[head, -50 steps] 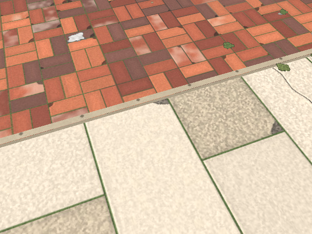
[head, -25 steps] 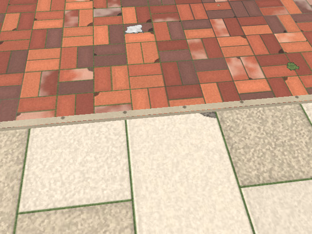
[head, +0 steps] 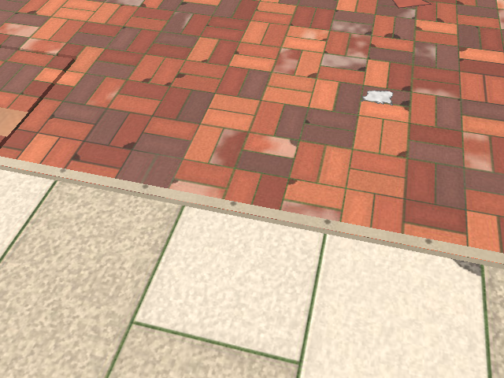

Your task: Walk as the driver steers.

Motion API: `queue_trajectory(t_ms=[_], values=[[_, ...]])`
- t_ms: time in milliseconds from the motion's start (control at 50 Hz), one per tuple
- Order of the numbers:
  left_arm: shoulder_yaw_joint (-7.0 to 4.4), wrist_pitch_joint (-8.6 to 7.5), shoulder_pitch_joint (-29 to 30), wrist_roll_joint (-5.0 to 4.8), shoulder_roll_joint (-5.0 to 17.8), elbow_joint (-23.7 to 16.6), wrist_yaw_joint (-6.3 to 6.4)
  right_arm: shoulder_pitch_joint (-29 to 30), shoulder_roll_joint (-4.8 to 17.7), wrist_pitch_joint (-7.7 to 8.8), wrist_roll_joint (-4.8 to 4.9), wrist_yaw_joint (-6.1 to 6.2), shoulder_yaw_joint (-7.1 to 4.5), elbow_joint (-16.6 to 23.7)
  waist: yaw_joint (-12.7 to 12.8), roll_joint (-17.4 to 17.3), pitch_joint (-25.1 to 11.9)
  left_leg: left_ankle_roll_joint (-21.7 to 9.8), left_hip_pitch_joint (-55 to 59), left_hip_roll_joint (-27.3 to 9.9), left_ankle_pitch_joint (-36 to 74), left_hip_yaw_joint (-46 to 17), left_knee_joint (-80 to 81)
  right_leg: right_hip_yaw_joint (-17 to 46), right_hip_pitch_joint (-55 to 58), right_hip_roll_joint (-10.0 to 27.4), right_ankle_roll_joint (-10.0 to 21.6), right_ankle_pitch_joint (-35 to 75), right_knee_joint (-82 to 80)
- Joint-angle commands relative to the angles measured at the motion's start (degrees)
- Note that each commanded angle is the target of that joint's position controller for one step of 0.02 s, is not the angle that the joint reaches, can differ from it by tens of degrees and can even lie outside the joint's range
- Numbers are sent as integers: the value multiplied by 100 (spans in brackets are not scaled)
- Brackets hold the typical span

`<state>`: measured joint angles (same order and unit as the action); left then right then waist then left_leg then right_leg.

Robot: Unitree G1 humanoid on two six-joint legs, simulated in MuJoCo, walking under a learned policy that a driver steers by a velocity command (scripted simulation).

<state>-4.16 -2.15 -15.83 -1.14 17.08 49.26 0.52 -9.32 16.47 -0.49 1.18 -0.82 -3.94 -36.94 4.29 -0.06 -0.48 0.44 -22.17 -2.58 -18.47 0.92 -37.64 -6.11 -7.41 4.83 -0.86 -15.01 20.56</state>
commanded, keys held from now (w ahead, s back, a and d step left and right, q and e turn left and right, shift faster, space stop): w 0.18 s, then w+e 0.82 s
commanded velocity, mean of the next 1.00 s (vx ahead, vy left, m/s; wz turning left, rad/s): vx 0.46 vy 0.00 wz -0.28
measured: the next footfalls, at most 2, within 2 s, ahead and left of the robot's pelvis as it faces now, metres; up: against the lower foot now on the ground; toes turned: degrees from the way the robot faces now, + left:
left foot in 0.06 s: +0.06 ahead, +0.14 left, +0.00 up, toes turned +3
right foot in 0.54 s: +0.42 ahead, -0.09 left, +0.00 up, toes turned -7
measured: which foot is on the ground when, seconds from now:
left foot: up 0.00-0.04, down 0.06-0.52, up 0.54-0.98, down 1.00-1.00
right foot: down 0.00-0.06, up 0.08-0.52, down 0.54-1.00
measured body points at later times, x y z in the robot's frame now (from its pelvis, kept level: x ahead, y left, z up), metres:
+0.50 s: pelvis +0.22 +0.02 -0.03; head +0.26 +0.02 +0.42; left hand +0.45 +0.24 -0.12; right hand +0.21 -0.28 -0.14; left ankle +0.02 +0.14 -0.74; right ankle +0.38 -0.10 -0.73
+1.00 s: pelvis +0.52 -0.01 -0.02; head +0.55 -0.03 +0.43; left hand +0.67 +0.25 -0.13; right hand +0.66 -0.32 -0.08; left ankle +0.69 +0.06 -0.75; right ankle +0.38 -0.09 -0.75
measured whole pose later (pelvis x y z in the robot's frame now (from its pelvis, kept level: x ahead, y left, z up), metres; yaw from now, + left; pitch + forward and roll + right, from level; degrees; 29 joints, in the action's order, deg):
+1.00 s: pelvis +0.52 -0.01 -0.02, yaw -22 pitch +3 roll -1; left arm -4.1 -1.8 -20.9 -1.4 17.5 42.0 0.3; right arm -4.3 16.8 7.0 0.2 -0.7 -1.8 -35.0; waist 4.9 -1.8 0.1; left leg 1.1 -27.0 -0.3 -2.4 -4.2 -26.7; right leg 13.2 -6.3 -6.9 3.0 -24.9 29.8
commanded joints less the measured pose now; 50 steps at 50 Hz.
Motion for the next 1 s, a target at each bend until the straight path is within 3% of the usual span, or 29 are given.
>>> queue_trajectory(t_ms=[20,40,60,80,100,120,140,180,240,320,400,440,480,500,520,540,560,580,600,620,640,660,720,780,840,880,940,980,1000], values=[[-232,-84,245,-121,1073,-238,-141,-241,421,149,16,-39,-116,197,-448,721,209,-308,1185,341,498,450,1205,892,-728,1059,1047,-504,-537],[-139,-99,221,-75,833,-202,-168,-777,578,136,43,2,-202,9,-713,541,-33,-426,2102,373,466,339,1304,682,-1156,897,870,-272,21],[18,-142,381,57,407,-278,-212,-1500,880,136,27,61,-311,-123,-1063,-200,-443,-650,3164,-404,390,-741,1547,118,-1890,453,477,-287,1606],[121,-285,539,151,123,-717,-245,-1812,1682,142,-29,89,-441,-54,-1012,-1855,-733,-1517,4076,-1798,-77,-3210,2028,-136,-3759,-292,111,-1650,3559],[-31,-380,835,-32,690,-745,-224,-1815,1349,260,-52,37,-373,-68,-1204,-1206,-526,-1969,3658,-2047,-706,-3790,2405,558,-4422,-157,128,-1910,4607],[-91,-422,872,-160,872,-773,-254,-1542,1061,356,-83,16,-258,-36,-1011,-1094,-68,-1796,3316,-1832,-908,-3276,2473,742,-4644,110,277,-1409,4819],[-87,-427,794,-144,828,-670,-262,-1247,822,413,-88,4,-182,1,-859,-915,166,-1626,2939,-1529,-746,-2723,2564,759,-4530,268,322,-848,4707],[-101,-396,700,30,770,-582,-280,-795,641,432,-94,8,-97,72,-570,-748,430,-1403,2271,-1205,321,-1983,2818,806,-4092,409,236,-101,4176],[-13,-304,626,15,484,-512,-313,-730,698,500,-149,79,-133,40,-456,-507,337,-1303,2079,-1032,1635,-1091,3012,706,-3860,338,41,788,3674],[120,-267,1219,-21,228,-757,-349,-956,792,566,-157,129,-166,-163,-665,-429,526,-1102,1726,-881,1892,-194,3194,616,-3333,67,25,1881,2223],[156,-273,1745,-38,229,-1069,-450,-1217,880,583,-77,149,-216,-399,-814,-345,745,-986,2127,-1132,1996,180,3204,593,-3191,-125,280,2101,1408],[138,-286,1805,-21,283,-1184,-518,-1212,924,524,-49,174,-240,-455,-753,-347,685,-885,2583,-1249,2827,339,2877,497,-3165,-240,453,1740,1227],[46,-266,1523,-7,462,-1220,-536,-1163,1081,435,-79,233,-279,-435,-542,-590,265,-722,2938,-1244,5061,527,2076,178,-2579,-591,656,1169,1291],[-61,-234,1048,-12,661,-1151,-515,-1152,1155,368,-102,271,-291,-416,-282,-696,-121,-618,3028,-1172,6069,637,1269,12,-1964,-830,786,859,1360],[-206,-206,202,-27,910,-973,-460,-1099,1157,314,-97,312,-268,-386,193,-612,-602,-441,2578,-981,6349,825,26,-58,-701,-1052,975,970,1169],[-351,-142,-653,-37,1316,-867,-354,-1258,1015,347,-178,351,-183,-276,508,-87,-1202,-230,1151,-792,4755,789,-1689,1111,1137,-361,1297,976,1248],[-419,-173,-720,-66,1810,-887,-347,-2065,100,516,-277,201,110,-57,-226,1527,-2009,185,-1380,492,-1139,225,-3965,4615,3172,1266,2565,-333,718],[-300,-178,-951,-61,1276,-928,-322,-1344,654,742,-63,112,40,-61,337,857,-2430,66,-1958,522,-1364,-862,-4505,5525,3377,1311,2480,-1020,-173],[-256,-198,-677,-9,1114,-923,-289,-725,858,849,150,63,-15,162,360,637,-1451,-53,-2408,223,-922,-842,-4412,4671,2730,1191,2159,-764,-331],[-222,-214,-293,-7,1024,-1015,-267,-489,813,917,77,93,32,237,121,26,-896,-127,-2252,-45,-459,-781,-3892,4059,1760,963,1970,-261,-374],[-174,-213,85,24,864,-1109,-252,-370,821,924,-83,133,1,235,-123,-170,-471,-103,-1936,-205,-249,-713,-3387,3558,851,750,1876,395,-445],[-130,-214,298,115,760,-1225,-225,-492,854,868,-131,144,-37,238,-357,-9,-338,-77,-1516,-312,-121,-743,-3203,3244,232,586,1882,845,-589],[-137,-224,434,74,753,-1262,-163,-709,694,668,-211,160,-10,217,-600,190,-102,147,-1202,-405,4,-562,-2520,2714,-724,398,1943,1460,-849],[-186,-215,292,38,913,-1196,-73,-154,467,629,-267,179,90,386,-445,202,91,349,-1114,-306,1083,-403,-1383,2200,-1218,71,1748,1564,-868],[-201,-141,-6,-23,945,-1105,-24,552,348,693,-200,126,144,502,-98,326,72,406,-643,30,2242,-310,-21,2044,-1274,-162,1446,1132,-649],[-212,-86,-258,-53,969,-1029,-9,844,432,738,-108,74,116,575,34,400,24,406,-514,175,2330,-376,411,2323,-984,-54,1393,880,-443],[-204,-21,-379,-52,908,-1003,4,846,660,801,-57,11,1,600,-53,568,-50,241,-377,254,1755,-553,887,2925,-319,159,1247,655,105],[-181,6,-254,-25,798,-1050,-3,280,789,848,-44,19,-111,469,-422,714,-191,-20,418,262,1486,-448,1214,3043,-288,80,1049,829,619],[-92,-20,-250,9,535,-1106,-26,-291,982,881,-123,60,-200,411,-721,584,-646,-295,1464,-134,1391,-721,1191,2786,-561,-195,845,896,1491]])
